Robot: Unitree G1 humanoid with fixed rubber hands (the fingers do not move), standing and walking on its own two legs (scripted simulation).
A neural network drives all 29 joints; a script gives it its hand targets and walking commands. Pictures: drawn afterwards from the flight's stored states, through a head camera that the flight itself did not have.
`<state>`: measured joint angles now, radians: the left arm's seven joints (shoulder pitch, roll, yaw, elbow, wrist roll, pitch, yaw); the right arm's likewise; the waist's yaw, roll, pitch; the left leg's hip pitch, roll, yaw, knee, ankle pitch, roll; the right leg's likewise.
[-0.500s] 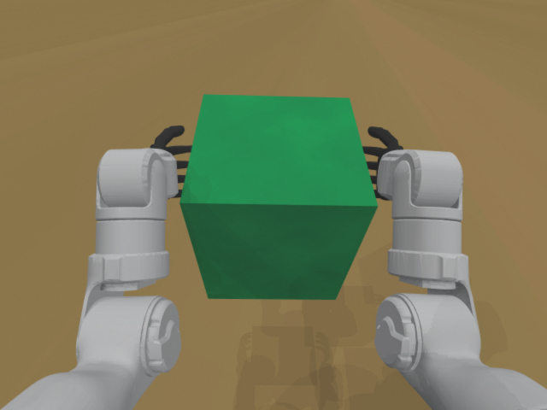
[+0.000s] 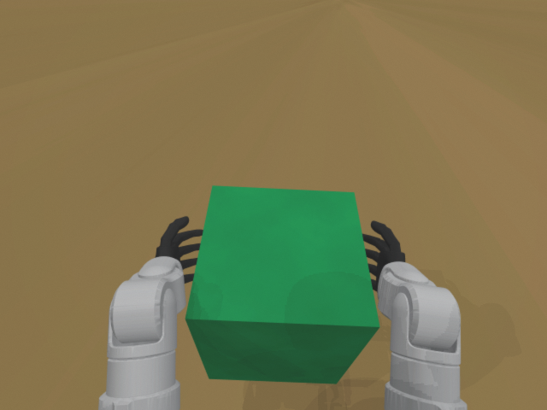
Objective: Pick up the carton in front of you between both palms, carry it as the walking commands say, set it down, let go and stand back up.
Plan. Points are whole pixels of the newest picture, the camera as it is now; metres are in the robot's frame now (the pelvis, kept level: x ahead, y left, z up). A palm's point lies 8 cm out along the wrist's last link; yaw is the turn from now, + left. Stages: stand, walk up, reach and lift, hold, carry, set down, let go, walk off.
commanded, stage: carry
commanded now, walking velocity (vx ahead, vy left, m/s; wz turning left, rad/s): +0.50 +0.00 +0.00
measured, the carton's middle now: (277, 290) +0.29 -0.01 +0.01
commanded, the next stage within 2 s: none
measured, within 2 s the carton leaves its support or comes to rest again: neither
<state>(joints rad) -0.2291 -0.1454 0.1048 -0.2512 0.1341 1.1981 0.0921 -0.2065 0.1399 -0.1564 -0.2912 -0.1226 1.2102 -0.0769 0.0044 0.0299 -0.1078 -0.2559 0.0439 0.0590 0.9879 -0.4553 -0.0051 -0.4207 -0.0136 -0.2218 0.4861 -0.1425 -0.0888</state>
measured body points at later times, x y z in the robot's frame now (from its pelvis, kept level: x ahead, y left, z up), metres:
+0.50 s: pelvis +0.32 +0.05 +0.00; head +0.29 +0.06 +0.45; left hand +0.60 +0.19 +0.07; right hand +0.58 -0.11 +0.07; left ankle +0.40 +0.13 -0.73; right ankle +0.16 -0.07 -0.64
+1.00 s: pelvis +0.64 -0.01 +0.01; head +0.63 -0.03 +0.46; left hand +0.91 +0.14 +0.08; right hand +0.91 -0.16 +0.07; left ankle +0.51 +0.12 -0.64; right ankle +0.69 -0.09 -0.73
